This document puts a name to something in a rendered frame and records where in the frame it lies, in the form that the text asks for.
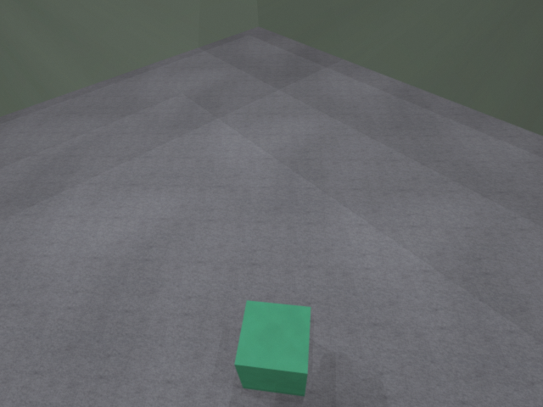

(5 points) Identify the carton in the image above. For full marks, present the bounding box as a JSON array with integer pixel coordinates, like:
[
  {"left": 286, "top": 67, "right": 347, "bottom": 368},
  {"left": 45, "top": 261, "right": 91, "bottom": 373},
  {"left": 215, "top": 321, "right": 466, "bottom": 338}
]
[{"left": 234, "top": 300, "right": 311, "bottom": 396}]

